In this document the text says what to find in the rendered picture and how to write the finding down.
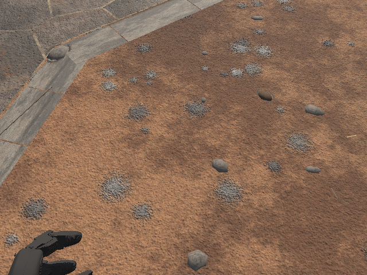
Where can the left robot hand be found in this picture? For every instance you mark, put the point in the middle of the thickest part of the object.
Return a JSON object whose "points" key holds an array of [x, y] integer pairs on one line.
{"points": [[29, 260]]}

